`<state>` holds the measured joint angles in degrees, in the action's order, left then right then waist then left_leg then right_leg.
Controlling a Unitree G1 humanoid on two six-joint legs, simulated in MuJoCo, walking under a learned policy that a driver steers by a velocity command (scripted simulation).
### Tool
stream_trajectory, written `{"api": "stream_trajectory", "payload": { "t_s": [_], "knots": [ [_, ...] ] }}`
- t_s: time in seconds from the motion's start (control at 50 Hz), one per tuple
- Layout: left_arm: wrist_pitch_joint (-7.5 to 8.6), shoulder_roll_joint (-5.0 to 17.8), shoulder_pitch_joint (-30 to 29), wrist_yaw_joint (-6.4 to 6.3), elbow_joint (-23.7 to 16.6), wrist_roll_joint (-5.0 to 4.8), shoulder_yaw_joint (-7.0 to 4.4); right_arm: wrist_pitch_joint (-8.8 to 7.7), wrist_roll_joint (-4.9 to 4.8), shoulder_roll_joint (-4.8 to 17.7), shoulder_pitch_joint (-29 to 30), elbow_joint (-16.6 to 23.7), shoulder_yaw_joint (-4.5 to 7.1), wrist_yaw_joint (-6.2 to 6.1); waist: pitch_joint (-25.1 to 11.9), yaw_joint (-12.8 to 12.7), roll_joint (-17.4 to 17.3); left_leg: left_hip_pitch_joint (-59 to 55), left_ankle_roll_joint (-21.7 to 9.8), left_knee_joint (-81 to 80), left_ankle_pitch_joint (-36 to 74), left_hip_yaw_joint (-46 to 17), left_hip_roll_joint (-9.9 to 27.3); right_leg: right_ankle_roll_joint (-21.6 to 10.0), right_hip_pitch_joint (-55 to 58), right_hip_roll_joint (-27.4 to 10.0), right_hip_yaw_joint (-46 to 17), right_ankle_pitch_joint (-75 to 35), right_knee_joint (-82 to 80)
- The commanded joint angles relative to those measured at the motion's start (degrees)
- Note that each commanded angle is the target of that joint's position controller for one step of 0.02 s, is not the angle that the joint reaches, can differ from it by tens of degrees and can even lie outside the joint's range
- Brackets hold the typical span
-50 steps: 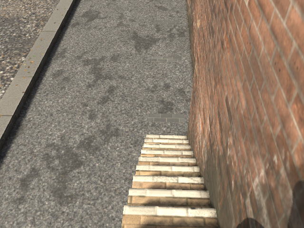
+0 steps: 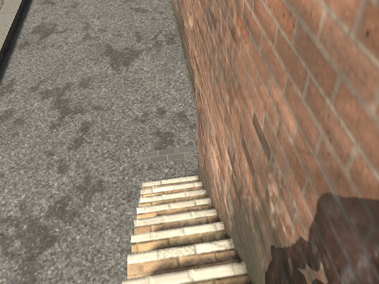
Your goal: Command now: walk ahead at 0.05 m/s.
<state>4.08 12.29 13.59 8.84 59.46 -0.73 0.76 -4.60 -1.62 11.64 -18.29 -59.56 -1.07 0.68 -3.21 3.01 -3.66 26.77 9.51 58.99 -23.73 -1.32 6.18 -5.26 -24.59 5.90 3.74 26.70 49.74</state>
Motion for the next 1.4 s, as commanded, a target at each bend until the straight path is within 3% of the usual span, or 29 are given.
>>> {"api": "stream_trajectory", "payload": {
  "t_s": [0.02,0.1,0.28,0.3,0.34,0.42,0.52,0.54,0.56,0.58,0.68,0.76,0.8,0.82,0.86,0.88,0.9,0.94,0.98,1.02,1.06,1.1,1.28,1.3,1.32,1.34,1.36,1.38,1.4],
  "knots": [
    [0.11,7.03,-0.84,2.4,-5.62,-1.47,-1.54,-0.84,-0.26,5.33,2.96,0.85,0.46,-0.2,-2.69,-2.97,2.66,-2.76,0.07,-15.75,23.55,-2.99,0.9,4.08,13.18,-12.68,-19.95,-47.21,-14.01],
    [-0.72,6.73,-4.84,1.83,-7.41,0.18,-2.66,-0.84,2.33,5.38,2.79,-0.81,0.42,0.18,0.29,-3.08,2.54,-4.71,-3.6,-19.29,20.22,-1.25,-0.74,1.7,11.32,-9.98,-12.69,-32.29,-16.68],
    [-0.36,9.62,-4.67,-1.91,-7.04,3.78,-4.58,-1.46,2.66,6.16,4.28,0.88,0.79,-1.19,2.36,-3.67,5.48,-5.33,-7.51,-15.01,-1.63,2.99,-4.65,-6.48,3.03,-16.11,-20.34,9.64,-27.23],
    [-3.78,8.64,-5.09,-9.07,-4.02,-1.81,-4.43,1.96,6.62,1.92,-3.5,3.26,0.05,0.12,-2.25,2.94,14.4,-12.68,-13.9,-24.89,-4.58,-0.21,-3.5,-2.86,7.27,-13.91,-14.03,-6.92,-17.12],
    [-5.96,5.71,-8.02,-11.25,-6.65,-1.63,-3.36,4.05,6.41,6.92,-5.35,2.73,2.16,0.68,2.44,1.41,-1.68,-22.34,-18.98,-29.5,3.8,-14.51,1.39,2.65,-8.08,-6.1,-3.88,-4.3,-4.46],
    [-5.46,9.5,-8.68,-11.41,-7.06,0.08,-4.58,4.21,6.05,11.81,-11.79,4.22,4.36,0.09,10.62,1.75,-4.48,-30.0,-25.47,-37.23,23.68,-28.17,12.9,4.94,-24.94,-9.25,-5.69,-1.09,6.54],
    [-6.71,6.35,-3.08,-10.6,-3.32,0.95,-4.35,3.74,5.4,8.35,-4.4,7.33,3.78,-0.13,9.53,-2.63,-2.32,-10.69,-21.47,-35.16,9.78,-12.27,5.31,5.02,-8.45,-7.83,-1.13,-15.05,12.98],
    [-6.58,6.45,-1.69,-10.71,-2.81,1.43,-4.39,3.63,5.29,8.14,-4.58,7.06,3.62,-0.14,9.15,-2.65,-2.48,-10.18,-20.9,-33.57,9.35,-11.12,4.64,4.93,-7.24,-7.82,-0.22,-16.1,12.34],
    [-2.3,3.23,-1.02,-5.07,-8.58,10.41,-1.47,-1.6,5.55,6.59,1.99,9.17,2.15,-2.77,18.38,-4.3,-4.07,2.12,-20.83,-22.7,-0.89,-12.88,9.69,3.67,-14.94,-11.45,-12.95,-26.52,10.72],
    [-0.62,3.93,0.21,-3.88,-7.16,11.63,-2.26,-3.63,3.65,6.24,-3.63,6.45,1.69,-4.07,9.51,-2.19,-1.48,-9.07,-22.21,-17.89,-3.89,-10.69,8.33,3.68,-18.95,-9.93,-11.44,-31.78,2.55],
    [-1.44,1.33,-6.21,-1.55,-14.2,9.85,0.41,-3.16,6.71,9.55,-11.39,3.43,0.99,-3.83,10.76,4.29,-1.34,5.68,-20.27,-12.88,-25.44,-10.75,5.79,4.83,-11.63,-10.3,-3.03,-50.61,-9.82],
    [-1.3,7.39,-15.91,-1.1,-21.1,6.25,-0.89,-2.67,1.49,10.12,-16.14,3.0,1.35,-4.72,12.57,9.68,2.76,-7.82,-16.01,-3.15,-21.86,-6.54,-1.49,7.3,-11.56,-6.61,-0.35,-27.82,-31.96],
    [-1.76,1.98,1.6,0.27,-19.06,8.06,0.18,-1.03,6.8,14.95,-13.34,1.0,1.34,-1.47,9.59,-1.57,-2.27,5.01,-17.46,3.88,-23.48,-12.73,1.34,5.86,16.56,-9.24,-0.08,-36.1,-27.34],
    [-1.19,8.13,18.68,-0.52,-11.86,7.3,-2.86,-0.5,8.38,17.09,-11.26,0.96,1.82,1.19,3.97,-8.21,5.8,6.3,-14.55,21.7,-21.41,-9.86,-1.57,4.21,27.87,-9.77,-0.51,-41.29,-28.38],
    [-0.28,13.12,30.95,-0.93,-10.34,9.32,-4.45,-0.09,5.94,11.28,-12.78,1.99,1.85,5.63,-8.73,-11.59,15.51,23.48,-10.32,61.46,-19.69,-6.52,-11.29,0.38,48.08,-13.02,-4.78,-45.01,-8.08],
    [0.16,16.98,35.35,-1.16,-9.82,10.94,-4.86,-1.34,2.65,12.02,-7.15,7.65,3.05,5.03,-4.03,-10.88,18.19,32.33,-9.96,70.9,-17.06,-4.47,-13.61,4.45,44.82,-15.12,-9.77,-71.72,-8.36],
    [1.02,18.2,37.73,0.44,-10.18,9.59,-4.8,-3.24,1.96,10.05,-9.51,12.16,1.95,4.58,-11.67,-7.64,20.25,39.85,-7.34,77.76,-19.84,-3.97,-11.67,-3.9,52.44,-24.57,-20.52,-81.04,-8.08],
    [1.92,15.64,16.99,1.34,-15.14,5.78,-4.51,-4.48,1.25,8.14,0.32,19.69,-2.44,0.81,-0.63,-5.09,5.02,53.12,-4.39,68.29,-8.26,-8.01,-1.86,-18.75,32.54,-36.6,-41.47,-23.76,-22.95],
    [3.96,1.36,4.74,-0.66,-16.48,7.32,-0.48,-1.99,1.6,6.53,-5.1,15.28,-3.54,-1.3,7.3,2.57,-0.83,44.96,-5.73,36.26,17.18,-12.78,3.92,-12.99,6.31,-27.19,-28.86,-5.81,-25.44],
    [4.66,4.14,4.8,-2.91,-17.18,3.73,-1.2,-0.12,3.31,7.87,-13.41,10.76,-2.12,-0.05,10.44,2.5,6.87,32.22,-5.74,23.93,22.15,-6.18,0.11,-11.84,-12.25,-19.27,-18.25,2.1,-25.4],
    [4.4,8.51,11.37,-3.0,-13.99,4.8,-2.09,1.13,6.01,4.73,-12.14,8.38,-0.75,2.39,9.8,1.62,10.68,23.74,-5.85,32.44,25.12,-4.16,-1.78,-10.96,-19.12,-19.76,-20.37,4.41,-26.65],
    [5.71,2.17,12.1,-4.14,-12.56,5.9,-0.37,-0.27,5.45,6.58,-6.94,10.32,0.04,1.62,8.14,0.0,5.51,33.48,-6.93,21.44,34.14,-11.15,-0.13,-7.17,-8.24,-18.59,-19.17,-1.09,-16.69],
    [1.3,3.26,17.43,-5.1,-13.0,4.39,-0.96,1.16,3.42,6.05,6.84,14.13,-0.84,0.55,10.71,-7.03,5.46,16.71,-4.67,-19.66,40.12,-3.69,1.37,-3.94,-1.38,-16.44,-15.09,2.74,-7.46],
    [1.43,3.72,14.62,-4.34,-12.92,6.79,-0.73,1.08,4.38,5.29,1.6,13.11,-0.57,0.08,8.86,-2.4,8.85,4.7,-4.36,-7.74,39.77,-3.53,0.67,-2.91,-9.84,-18.01,-15.86,-5.22,-5.01],
    [2.23,5.01,9.86,-4.36,-15.21,6.05,-1.36,0.7,4.4,7.23,-4.35,12.34,0.25,-0.41,8.37,-0.38,7.86,0.24,-3.77,-7.31,32.62,-2.9,-0.38,-0.74,-9.62,-17.06,-12.17,-8.52,-0.58],
    [1.51,6.89,9.32,-5.78,-16.44,2.45,-2.71,0.13,4.08,8.78,6.01,14.25,0.03,-0.45,13.06,-7.8,5.93,12.03,-4.57,-33.41,22.75,-3.48,0.9,0.11,4.69,-14.4,-12.16,-0.31,0.92],
    [0.41,7.99,11.33,-6.22,-14.62,2.6,-2.78,-0.2,3.47,8.15,10.55,13.61,-0.16,-0.71,14.08,-10.77,6.91,11.88,-4.32,-39.79,26.24,-1.13,1.43,-2.66,11.3,-15.03,-17.43,-5.05,3.11],
    [-0.36,9.72,8.37,-5.0,-14.92,7.74,-2.96,-0.96,3.12,6.04,-8.22,7.26,0.01,-0.39,6.1,-3.4,8.28,-12.35,-5.44,-25.1,40.77,-1.23,1.06,-0.24,0.95,-16.68,-16.01,-10.18,16.26],
    [-1.29,6.88,4.33,-3.65,-13.97,5.08,-2.48,-1.91,2.08,13.15,-18.32,0.4,2.96,0.05,6.23,1.59,-6.28,-17.96,-7.56,-52.87,49.8,-0.64,1.85,0.73,3.37,-11.22,-11.47,0.94,32.96]
  ]
}}
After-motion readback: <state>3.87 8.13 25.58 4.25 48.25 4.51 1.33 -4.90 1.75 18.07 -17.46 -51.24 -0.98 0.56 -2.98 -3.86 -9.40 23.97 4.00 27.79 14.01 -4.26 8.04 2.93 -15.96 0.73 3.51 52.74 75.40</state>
